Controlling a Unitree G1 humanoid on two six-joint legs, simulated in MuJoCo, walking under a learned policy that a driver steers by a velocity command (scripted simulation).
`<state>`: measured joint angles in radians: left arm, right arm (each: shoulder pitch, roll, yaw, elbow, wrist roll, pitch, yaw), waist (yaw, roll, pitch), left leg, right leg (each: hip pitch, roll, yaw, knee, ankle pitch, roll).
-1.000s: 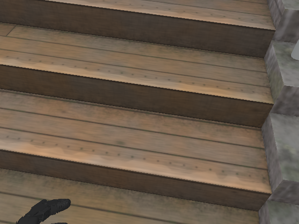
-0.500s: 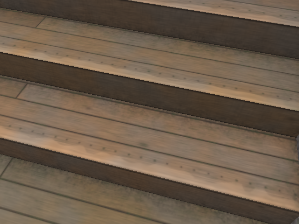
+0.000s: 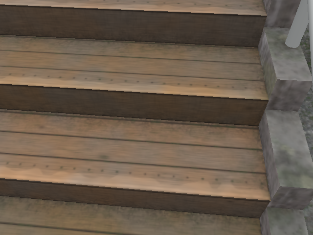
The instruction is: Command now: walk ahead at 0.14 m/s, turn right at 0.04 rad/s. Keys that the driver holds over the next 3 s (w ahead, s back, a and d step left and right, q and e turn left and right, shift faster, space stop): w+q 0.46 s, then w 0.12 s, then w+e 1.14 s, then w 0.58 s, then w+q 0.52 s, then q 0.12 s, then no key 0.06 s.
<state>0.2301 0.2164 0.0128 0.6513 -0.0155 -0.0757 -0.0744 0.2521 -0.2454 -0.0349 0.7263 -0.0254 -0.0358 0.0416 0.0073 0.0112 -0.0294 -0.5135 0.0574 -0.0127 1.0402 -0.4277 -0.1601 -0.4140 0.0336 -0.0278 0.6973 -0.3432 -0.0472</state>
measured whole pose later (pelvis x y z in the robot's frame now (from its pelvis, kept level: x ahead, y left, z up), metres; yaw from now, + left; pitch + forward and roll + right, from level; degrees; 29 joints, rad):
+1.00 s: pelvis +0.27 +0.27 +0.11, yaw +9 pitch +5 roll +2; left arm 0.20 0.28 0.04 0.94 0.04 -0.08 -0.10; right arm 0.34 -0.24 0.00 1.06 -0.04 -0.06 0.03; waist -0.03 -0.06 -0.07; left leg -0.63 0.04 0.17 0.98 -0.44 0.06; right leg -0.92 -0.03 0.14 1.86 0.03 -0.16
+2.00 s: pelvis +0.84 +0.33 +0.36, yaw -21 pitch +6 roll +1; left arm 0.34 0.22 0.05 1.05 0.03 -0.11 -0.10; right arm 0.05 -0.14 0.04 0.86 -0.06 -0.09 0.05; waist 0.00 -0.05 -0.16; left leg -0.83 0.01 0.12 1.22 -0.49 0.07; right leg -0.51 0.11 0.26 1.35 -0.11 -0.12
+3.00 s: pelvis +1.40 +0.15 +0.62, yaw -4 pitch +6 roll -1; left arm 0.45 0.08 -0.05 1.17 0.09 -0.10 -0.05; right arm -0.11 -0.10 0.05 0.81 -0.01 0.01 0.08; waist 0.02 -0.02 -0.12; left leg -1.24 0.10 0.05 1.56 -0.35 0.20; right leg -0.04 -0.04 -0.32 0.30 -0.35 0.00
